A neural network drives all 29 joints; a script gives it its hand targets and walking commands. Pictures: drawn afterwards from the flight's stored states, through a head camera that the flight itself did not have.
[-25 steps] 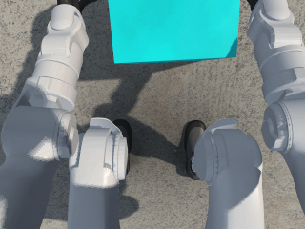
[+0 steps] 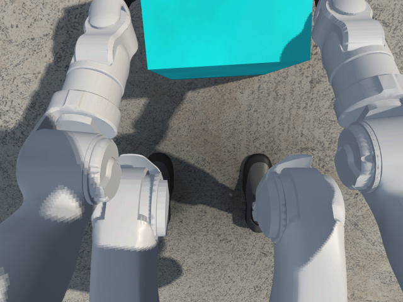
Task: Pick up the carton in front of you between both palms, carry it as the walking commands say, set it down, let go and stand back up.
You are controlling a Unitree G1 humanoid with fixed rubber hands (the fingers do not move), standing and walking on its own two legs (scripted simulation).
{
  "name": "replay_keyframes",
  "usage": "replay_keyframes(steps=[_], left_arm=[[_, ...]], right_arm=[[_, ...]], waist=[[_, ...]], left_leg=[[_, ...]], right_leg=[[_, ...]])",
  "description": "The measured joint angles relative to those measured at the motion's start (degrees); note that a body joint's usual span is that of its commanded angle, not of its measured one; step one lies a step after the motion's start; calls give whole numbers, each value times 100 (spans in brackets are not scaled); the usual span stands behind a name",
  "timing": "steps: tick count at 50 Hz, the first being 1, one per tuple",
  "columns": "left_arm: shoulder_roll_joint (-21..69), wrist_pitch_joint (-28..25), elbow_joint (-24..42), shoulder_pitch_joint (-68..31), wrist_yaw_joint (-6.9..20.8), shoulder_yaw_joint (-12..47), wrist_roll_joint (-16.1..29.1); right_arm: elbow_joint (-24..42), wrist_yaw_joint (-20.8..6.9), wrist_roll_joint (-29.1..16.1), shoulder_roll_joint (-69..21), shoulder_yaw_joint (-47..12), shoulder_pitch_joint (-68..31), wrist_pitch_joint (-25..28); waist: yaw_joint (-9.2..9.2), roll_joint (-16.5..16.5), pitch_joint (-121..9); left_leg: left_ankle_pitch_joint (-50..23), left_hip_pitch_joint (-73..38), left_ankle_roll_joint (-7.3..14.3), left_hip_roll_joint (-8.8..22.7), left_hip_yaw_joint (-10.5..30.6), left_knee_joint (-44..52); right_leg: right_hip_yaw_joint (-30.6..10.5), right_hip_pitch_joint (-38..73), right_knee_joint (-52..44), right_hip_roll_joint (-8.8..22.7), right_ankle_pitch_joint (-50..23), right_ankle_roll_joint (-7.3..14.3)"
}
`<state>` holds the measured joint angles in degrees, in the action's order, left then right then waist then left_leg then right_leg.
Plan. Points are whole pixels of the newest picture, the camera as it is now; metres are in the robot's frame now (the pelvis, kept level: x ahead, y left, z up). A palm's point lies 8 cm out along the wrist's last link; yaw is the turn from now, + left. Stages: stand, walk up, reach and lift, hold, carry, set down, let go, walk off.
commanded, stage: reach and lift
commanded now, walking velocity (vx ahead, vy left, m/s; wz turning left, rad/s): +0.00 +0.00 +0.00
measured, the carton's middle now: (219, 11) +0.54 -0.02 -0.25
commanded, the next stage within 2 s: none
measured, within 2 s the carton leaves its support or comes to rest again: leaves its support in 0.16 s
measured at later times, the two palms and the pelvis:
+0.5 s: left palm out of the picture +0.52 +0.13 -0.03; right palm out of the picture +0.51 -0.17 -0.03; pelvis +0.00 +0.01 +0.05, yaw -1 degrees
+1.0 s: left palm out of the picture +0.48 +0.13 +0.12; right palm out of the picture +0.48 -0.17 +0.12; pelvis +0.02 +0.01 +0.17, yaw -2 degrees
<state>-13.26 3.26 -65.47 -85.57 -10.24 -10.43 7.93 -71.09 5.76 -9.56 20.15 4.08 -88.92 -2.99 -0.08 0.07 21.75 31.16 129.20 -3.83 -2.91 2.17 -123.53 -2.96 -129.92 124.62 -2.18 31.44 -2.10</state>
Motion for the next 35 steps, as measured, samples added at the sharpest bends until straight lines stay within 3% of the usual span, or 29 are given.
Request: replay_keyframes(steps=[6, 9, 12, 19, 28, 35], left_arm=[[54, 455, 393, 243, 222, -381, -407], [99, 641, 700, 489, 143, -342, -318], [254, 775, 1184, 870, -146, -324, -195], [672, 1112, 2204, 1916, -18, -734, -436], [1218, 1508, 2006, 2086, 382, -1808, -1746], [1345, 1701, 2296, 2272, 528, -1957, -2058]], right_arm=[[473, -75, 349, -159, 386, 300, -404], [907, 19, 326, -278, 353, 673, -578], [1481, 294, 272, -456, 313, 1117, -771], [2485, 210, 694, -938, 792, 2003, -1258], [2230, -240, 1904, -1424, 1925, 2214, -1622], [2425, -375, 2282, -1651, 2227, 2362, -1726]], waist=[[7, 42, -166], [0, 70, -390], [-28, 115, -690], [12, 172, -1727], [7, 79, -2690], [18, 40, -2944]], left_leg=[[139, 49, -27, -49, 44, -189], [200, 108, -58, -92, 64, -232], [233, 142, -114, -179, 111, -203], [168, -5, -180, -317, 177, 206], [-169, -612, -76, -308, 215, 1319], [-356, -1016, -89, -371, 276, 1983]], right_leg=[[24, -43, 183, -13, 138, 12], [17, -104, 230, -30, 202, 9], [-23, -140, 199, -99, 228, -42], [-178, 9, -233, -302, 135, -224], [-238, 617, -1399, -386, -252, -217], [-271, 1029, -2056, -394, -423, -200]])
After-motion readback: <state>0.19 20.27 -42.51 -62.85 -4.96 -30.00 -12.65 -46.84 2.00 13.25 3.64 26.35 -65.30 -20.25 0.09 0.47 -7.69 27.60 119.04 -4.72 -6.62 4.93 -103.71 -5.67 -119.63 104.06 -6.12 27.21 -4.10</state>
